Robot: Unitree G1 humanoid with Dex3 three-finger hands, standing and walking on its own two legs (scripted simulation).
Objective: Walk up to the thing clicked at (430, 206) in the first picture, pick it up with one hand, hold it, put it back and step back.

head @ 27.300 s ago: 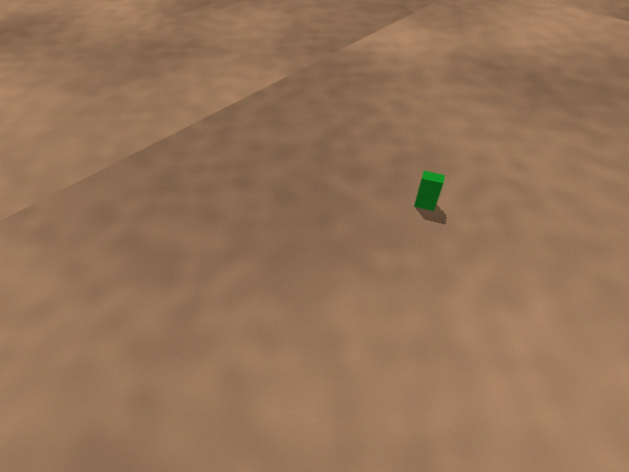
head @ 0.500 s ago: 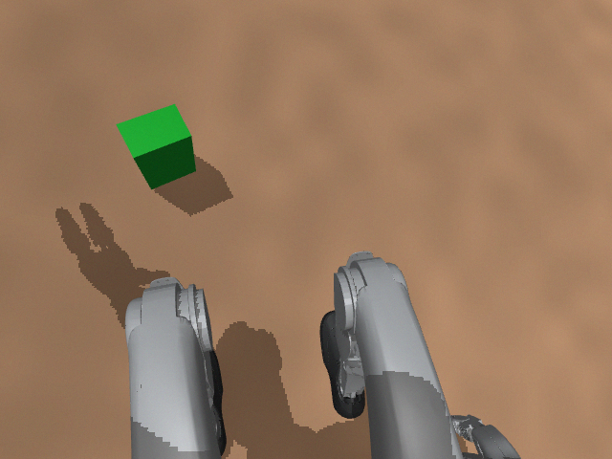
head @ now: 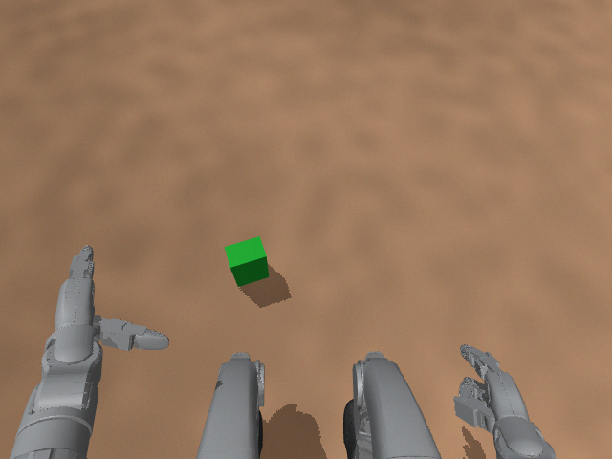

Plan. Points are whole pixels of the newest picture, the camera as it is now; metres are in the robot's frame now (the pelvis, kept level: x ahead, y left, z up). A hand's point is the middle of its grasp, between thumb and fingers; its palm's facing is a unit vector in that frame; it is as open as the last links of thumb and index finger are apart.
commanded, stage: home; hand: left
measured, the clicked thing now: (248, 263) +0.53 +0.15 -0.52
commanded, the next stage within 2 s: stand in 1.98 s
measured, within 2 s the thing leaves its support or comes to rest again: neither
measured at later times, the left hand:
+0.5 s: hand (135, 396) +0.20 +0.18 +0.06, palm faces +0.13 -0.95 -0.29, open 16.9 cm
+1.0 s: hand (137, 382) +0.21 +0.18 +0.06, palm faces +0.14 -0.95 -0.28, open 16.7 cm
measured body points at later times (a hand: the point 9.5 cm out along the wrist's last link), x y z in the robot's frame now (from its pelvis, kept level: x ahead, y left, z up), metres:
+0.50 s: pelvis +0.03 +0.00 +0.11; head +0.05 -0.01 +0.56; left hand +0.19 +0.23 +0.08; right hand +0.19 -0.25 +0.04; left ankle +0.04 +0.13 -0.57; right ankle +0.05 -0.14 -0.57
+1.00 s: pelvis +0.05 -0.01 +0.12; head +0.08 +0.00 +0.57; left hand +0.20 +0.23 +0.08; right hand +0.22 -0.24 +0.04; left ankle +0.04 +0.13 -0.57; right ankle +0.05 -0.14 -0.57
